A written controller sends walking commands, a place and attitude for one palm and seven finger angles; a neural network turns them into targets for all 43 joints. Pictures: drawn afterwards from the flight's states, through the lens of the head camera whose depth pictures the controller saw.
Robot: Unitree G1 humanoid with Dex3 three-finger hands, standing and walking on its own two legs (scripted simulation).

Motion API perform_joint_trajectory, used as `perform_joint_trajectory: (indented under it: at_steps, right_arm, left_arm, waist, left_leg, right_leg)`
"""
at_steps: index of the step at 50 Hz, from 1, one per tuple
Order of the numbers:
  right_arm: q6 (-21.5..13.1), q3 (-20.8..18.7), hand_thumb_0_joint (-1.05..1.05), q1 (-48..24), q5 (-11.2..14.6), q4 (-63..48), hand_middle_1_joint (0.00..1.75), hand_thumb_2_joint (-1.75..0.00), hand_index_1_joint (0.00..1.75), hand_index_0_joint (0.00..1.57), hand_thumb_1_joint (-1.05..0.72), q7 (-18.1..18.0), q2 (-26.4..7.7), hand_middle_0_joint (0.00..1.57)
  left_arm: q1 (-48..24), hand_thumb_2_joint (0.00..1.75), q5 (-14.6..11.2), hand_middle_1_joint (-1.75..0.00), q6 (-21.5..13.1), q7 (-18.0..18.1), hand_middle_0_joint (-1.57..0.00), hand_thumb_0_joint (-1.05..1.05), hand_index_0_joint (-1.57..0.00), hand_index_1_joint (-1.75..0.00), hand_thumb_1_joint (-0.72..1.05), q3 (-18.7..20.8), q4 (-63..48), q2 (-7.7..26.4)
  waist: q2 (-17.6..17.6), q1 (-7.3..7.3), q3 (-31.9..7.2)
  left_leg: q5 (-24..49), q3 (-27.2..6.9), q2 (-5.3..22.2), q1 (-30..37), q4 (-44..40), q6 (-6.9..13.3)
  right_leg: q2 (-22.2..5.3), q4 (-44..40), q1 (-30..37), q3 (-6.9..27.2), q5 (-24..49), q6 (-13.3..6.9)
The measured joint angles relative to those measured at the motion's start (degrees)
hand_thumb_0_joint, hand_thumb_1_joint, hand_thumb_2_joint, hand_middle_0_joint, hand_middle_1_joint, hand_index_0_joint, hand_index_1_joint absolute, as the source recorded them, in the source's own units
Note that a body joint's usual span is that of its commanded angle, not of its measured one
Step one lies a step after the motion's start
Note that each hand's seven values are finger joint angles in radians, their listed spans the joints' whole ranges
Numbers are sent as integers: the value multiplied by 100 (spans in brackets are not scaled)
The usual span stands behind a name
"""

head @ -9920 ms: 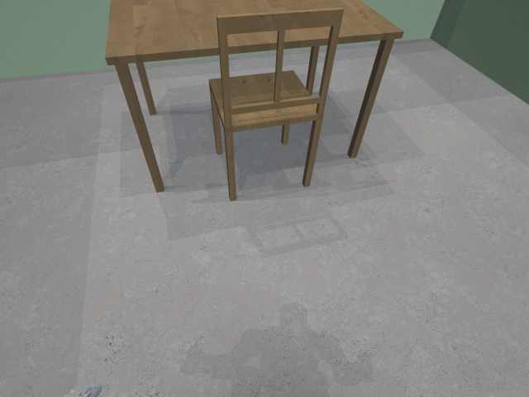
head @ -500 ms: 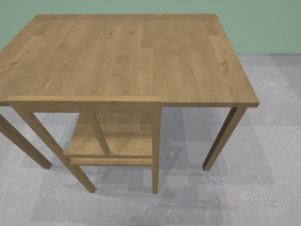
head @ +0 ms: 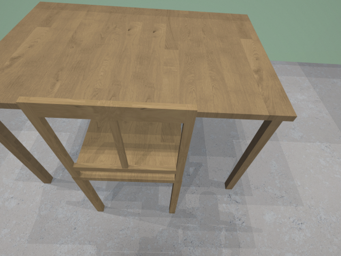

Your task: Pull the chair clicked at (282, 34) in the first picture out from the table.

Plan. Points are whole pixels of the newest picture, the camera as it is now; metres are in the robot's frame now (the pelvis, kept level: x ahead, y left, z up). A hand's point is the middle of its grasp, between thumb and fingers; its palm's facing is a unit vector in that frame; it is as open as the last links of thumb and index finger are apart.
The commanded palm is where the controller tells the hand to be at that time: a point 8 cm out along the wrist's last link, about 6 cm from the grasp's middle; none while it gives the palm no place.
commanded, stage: look again from close up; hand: left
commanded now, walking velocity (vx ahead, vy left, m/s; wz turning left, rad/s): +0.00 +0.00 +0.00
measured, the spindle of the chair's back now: (119, 146) +0.43 +0.19 -0.09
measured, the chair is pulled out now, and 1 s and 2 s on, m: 0.00 0.00 0.00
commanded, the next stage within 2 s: raise the hand toward the chair's back in 0.10 s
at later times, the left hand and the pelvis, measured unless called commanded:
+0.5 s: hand (100, 227) +0.18 +0.17 -0.02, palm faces +0.08 -1.00 -0.03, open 8.3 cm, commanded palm +0.11 +0.23 -0.06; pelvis -0.04 -0.02 -0.06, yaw +0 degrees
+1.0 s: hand (97, 233) +0.17 +0.18 -0.05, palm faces +0.04 -1.00 -0.04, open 12.5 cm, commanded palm +0.14 +0.23 -0.05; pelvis -0.04 -0.03 -0.09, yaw +0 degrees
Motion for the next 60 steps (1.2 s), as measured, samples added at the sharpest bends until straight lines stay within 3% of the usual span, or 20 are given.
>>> perform_joint_trajectory:
  at_steps: [11,12,13,14,16,19,24,26,29,33,38,41,44,48,53,60]
  right_arm:
    - [-3,24,0,76,29,174,30,-89,30,20,-91,-3,20,20]
    - [-78,30,1,203,84,-66,30,-89,30,20,-91,-21,1,20]
    - [-352,61,1,372,131,-312,30,-89,30,20,-91,-111,-5,20]
    - [-674,92,1,488,187,-483,30,-89,30,20,-91,-193,-14,20]
    - [-1125,47,1,610,259,-829,30,-89,30,20,-91,-236,-39,20]
    - [-1359,6,1,525,187,-1383,30,-89,30,20,-91,-257,-125,20]
    - [-1314,-163,1,30,49,-2022,30,-89,30,20,-90,-51,-216,20]
    - [-1265,-251,1,-131,88,-2333,30,-89,30,20,-90,22,-271,20]
    - [-1151,-300,1,-242,214,-2766,30,-89,30,20,-90,-41,-379,20]
    - [-1149,-287,1,-194,228,-3050,30,-90,30,20,-90,-244,-422,20]
    - [-1281,-124,1,-106,150,-2856,30,-90,30,20,-90,-396,-340,20]
    - [-1280,-11,1,-101,166,-2643,30,-90,30,20,-90,-409,-240,20]
    - [-1184,45,1,-41,206,-2504,30,-89,30,20,-90,-412,-109,20]
    - [-1063,10,1,124,217,-2426,30,-89,30,20,-90,-394,-8,20]
    - [-1052,-93,1,307,180,-2416,30,-89,30,20,-90,-355,-99,20]
    - [-1073,-161,1,264,172,-2487,30,-89,30,20,-90,-342,-325,20]
  left_arm:
    - [206,90,19,-30,-30,25,-19,1,-20,-30,91,-32,260,-70]
    - [509,90,-186,-30,350,27,-20,1,-20,-30,91,85,-654,-101]
    - [867,90,-332,-30,487,95,-20,1,-20,-30,91,181,-1807,-109]
    - [1158,90,-438,-30,302,237,-20,2,-20,-30,90,182,-2701,-108]
    - [1402,89,-650,-30,14,393,-19,2,-20,-30,89,172,-3942,-162]
    - [984,87,-862,-29,-818,168,-19,2,-19,-29,86,409,-4608,-257]
    - [362,84,-1207,-28,-2748,-1029,-18,1,-18,-28,77,960,-4427,-222]
    - [411,82,-1329,-27,-3202,-1575,-17,1,-18,-27,73,1047,-4456,-141]
    - [733,79,-1563,-27,-3053,-1991,-17,1,-17,-26,66,1054,-4649,-61]
    - [1289,75,-1634,-25,-2652,-1828,-16,1,-17,-25,57,1111,-5097,-23]
    - [1334,70,-1648,-23,-2906,-1728,-15,1,-15,-23,45,1182,-5554,77]
    - [998,68,-1727,-22,-2850,-1977,-14,1,-14,-22,38,1198,-5543,150]
    - [739,65,-1788,-21,-2453,-2157,-14,1,-14,-21,31,1245,-5444,205]
    - [732,61,-1819,-20,-2072,-2060,-13,1,-13,-19,22,1352,-5380,178]
    - [912,56,-1769,-18,-2305,-1774,-12,1,-12,-18,10,1365,-5457,91]
    - [888,49,-1699,-15,-2578,-1680,-10,0,-10,-15,-6,1210,-5469,96]
  waist:
    - [59,21,6]
    - [76,5,-9]
    - [46,63,-27]
    - [15,92,-93]
    - [25,2,-284]
    - [87,-175,-613]
    - [112,-164,-1236]
    - [90,-124,-1313]
    - [86,-47,-1323]
    - [138,105,-1323]
    - [270,219,-1329]
    - [344,194,-1307]
    - [375,98,-1295]
    - [394,-42,-1305]
    - [395,-108,-1315]
    - [367,-97,-1281]
  left_leg:
    - [101,7,-18,34,-129,31]
    - [86,-8,-16,-34,-76,29]
    - [102,22,-38,-42,-101,26]
    - [140,70,-72,-40,-164,25]
    - [206,77,-160,-141,-171,29]
    - [35,-7,-195,-869,508,13]
    - [-485,-65,133,-2503,2053,-117]
    - [-608,-121,220,-3031,2636,-181]
    - [-922,-226,248,-3526,3268,-220]
    - [-1089,-410,277,-3859,3688,-259]
    - [-1182,-648,310,-4154,3951,-307]
    - [-1192,-686,328,-4263,4002,-324]
    - [-1174,-624,339,-4234,3919,-327]
    - [-1136,-475,348,-4052,3686,-291]
    - [-1098,-352,327,-3936,3494,-210]
    - [-1119,-316,279,-4041,3553,-104]
  right_leg:
    - [-17,-171,53,0,116,36]
    - [-11,-125,-6,-16,117,25]
    - [-45,92,-147,-31,95,-50]
    - [-103,426,-355,-57,79,-136]
    - [-180,935,-729,-117,50,-210]
    - [-150,1206,-1349,-212,-327,-204]
    - [126,2723,-2991,-204,-674,-279]
    - [201,3285,-3497,-235,-776,-345]
    - [229,3920,-3938,-321,-1174,-406]
    - [281,4256,-4167,-485,-1362,-480]
    - [357,4365,-4322,-701,-1437,-540]
    - [381,4386,-4413,-730,-1435,-546]
    - [380,4322,-4419,-669,-1402,-518]
    - [367,4115,-4307,-526,-1320,-453]
    - [333,3914,-4223,-414,-1236,-380]
    - [282,3913,-4293,-385,-1227,-292]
